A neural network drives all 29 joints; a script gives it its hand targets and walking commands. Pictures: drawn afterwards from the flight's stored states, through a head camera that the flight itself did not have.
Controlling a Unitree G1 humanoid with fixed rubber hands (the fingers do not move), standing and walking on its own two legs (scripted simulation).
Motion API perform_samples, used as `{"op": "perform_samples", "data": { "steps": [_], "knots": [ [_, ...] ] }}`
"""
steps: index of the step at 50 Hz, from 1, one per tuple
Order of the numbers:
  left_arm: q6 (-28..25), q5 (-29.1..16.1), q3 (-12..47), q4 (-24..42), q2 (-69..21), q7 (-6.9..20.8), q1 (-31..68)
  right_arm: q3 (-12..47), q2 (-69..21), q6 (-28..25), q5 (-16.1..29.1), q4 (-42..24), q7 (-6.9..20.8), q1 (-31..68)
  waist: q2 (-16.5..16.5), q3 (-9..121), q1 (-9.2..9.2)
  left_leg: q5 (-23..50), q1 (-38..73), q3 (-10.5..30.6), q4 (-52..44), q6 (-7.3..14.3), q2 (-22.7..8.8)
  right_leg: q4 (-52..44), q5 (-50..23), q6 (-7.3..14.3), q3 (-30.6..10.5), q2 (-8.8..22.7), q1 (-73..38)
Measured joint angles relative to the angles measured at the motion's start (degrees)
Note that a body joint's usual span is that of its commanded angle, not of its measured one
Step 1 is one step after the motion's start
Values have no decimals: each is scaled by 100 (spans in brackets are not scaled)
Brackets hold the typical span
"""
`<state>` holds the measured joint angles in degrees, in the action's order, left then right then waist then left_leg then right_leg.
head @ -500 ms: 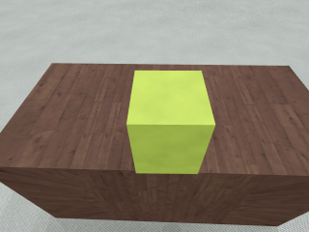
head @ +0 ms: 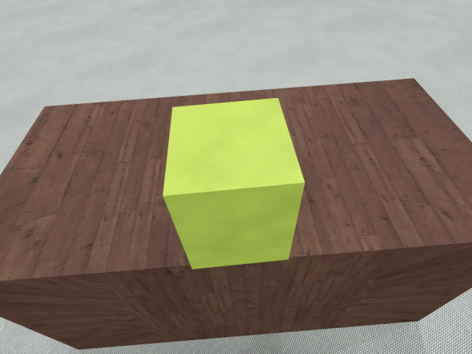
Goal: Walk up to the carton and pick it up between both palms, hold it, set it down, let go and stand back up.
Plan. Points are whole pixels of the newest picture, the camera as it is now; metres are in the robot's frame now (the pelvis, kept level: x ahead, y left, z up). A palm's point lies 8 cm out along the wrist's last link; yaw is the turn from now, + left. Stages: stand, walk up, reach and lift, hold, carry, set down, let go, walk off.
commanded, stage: walk up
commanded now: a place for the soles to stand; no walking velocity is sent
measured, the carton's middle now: (233, 187) +0.43 +0.02 +0.04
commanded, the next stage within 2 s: stand in 0.86 s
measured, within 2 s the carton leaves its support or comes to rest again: neither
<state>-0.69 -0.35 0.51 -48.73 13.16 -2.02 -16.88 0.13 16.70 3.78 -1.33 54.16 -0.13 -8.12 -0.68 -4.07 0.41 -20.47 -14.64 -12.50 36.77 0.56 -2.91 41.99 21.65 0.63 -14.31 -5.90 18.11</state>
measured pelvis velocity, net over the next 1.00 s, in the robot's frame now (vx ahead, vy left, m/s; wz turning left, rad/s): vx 0.02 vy -0.01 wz -0.13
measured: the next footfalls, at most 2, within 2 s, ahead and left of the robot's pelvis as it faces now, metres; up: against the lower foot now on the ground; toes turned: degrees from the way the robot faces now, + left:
none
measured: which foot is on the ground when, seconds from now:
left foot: down 0.00-1.00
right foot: down 0.00-1.00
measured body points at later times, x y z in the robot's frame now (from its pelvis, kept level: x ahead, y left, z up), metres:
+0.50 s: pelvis +0.02 +0.00 +0.01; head +0.04 -0.03 +0.46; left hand +0.11 +0.23 -0.12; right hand +0.03 -0.26 -0.15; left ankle +0.00 +0.11 -0.72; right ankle +0.01 -0.11 -0.72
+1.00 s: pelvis +0.02 -0.01 +0.01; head +0.04 -0.02 +0.46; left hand +0.08 +0.24 -0.13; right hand +0.01 -0.27 -0.14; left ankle +0.00 +0.11 -0.72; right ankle +0.01 -0.11 -0.72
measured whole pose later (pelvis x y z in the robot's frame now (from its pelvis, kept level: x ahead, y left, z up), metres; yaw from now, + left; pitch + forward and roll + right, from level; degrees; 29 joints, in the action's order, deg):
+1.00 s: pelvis +0.02 -0.01 +0.01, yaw -7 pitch -1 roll +2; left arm -0.7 -0.3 2.8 -58.2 13.1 -2.8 -15.9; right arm 1.4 14.5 2.5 -0.5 61.0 -0.5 -13.1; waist 0.7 -2.8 0.4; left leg -19.0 -7.2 -16.9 28.4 -0.8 -5.1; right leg 34.2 17.5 2.1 -9.8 -5.2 14.8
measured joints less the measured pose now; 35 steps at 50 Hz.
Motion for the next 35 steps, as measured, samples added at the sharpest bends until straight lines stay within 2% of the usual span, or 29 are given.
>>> {"op": "perform_samples", "data": {
  "steps": [3,6,9,11,12,15,24,35],
  "knots": [
    [39,13,9,-22,-12,-8,-5,9,-6,-102,42,-40,-9,73,-17,-53,0,95,44,41,-170,67,87,-158,-114,-49,-154,-31,-19],
    [73,32,2,-7,89,1,38,68,-130,-221,52,-47,-39,-8,134,-34,20,151,119,-46,-360,112,157,-133,-146,-89,-192,24,32],
    [96,86,-46,26,160,-14,45,104,-225,-229,21,25,-67,-84,227,-55,-58,54,232,-188,-286,104,59,237,121,-103,248,120,163],
    [99,111,-61,10,172,-12,-3,122,-264,-202,30,76,-52,-136,273,-15,-85,-37,321,-299,-228,56,-19,53,45,-60,471,240,91],
    [85,113,-64,-13,166,2,-27,133,-274,-188,35,99,-35,-157,295,12,-82,-82,355,-345,-190,24,-47,-135,-265,-17,506,285,18],
    [53,83,-15,-132,38,58,2,141,-239,-126,51,164,26,-206,158,70,23,-126,427,-304,-175,-74,-176,-219,-209,86,580,181,-102],
    [-64,6,185,-360,-155,20,181,185,-225,-186,90,443,30,-404,13,140,71,189,682,-372,-849,-94,-146,-790,-425,105,518,159,-301],
    [-31,3,197,-691,-21,-47,228,153,-244,-166,83,660,-6,-550,132,153,56,211,773,-399,-945,-129,-179,-865,-442,143,497,115,-372]
  ]
}}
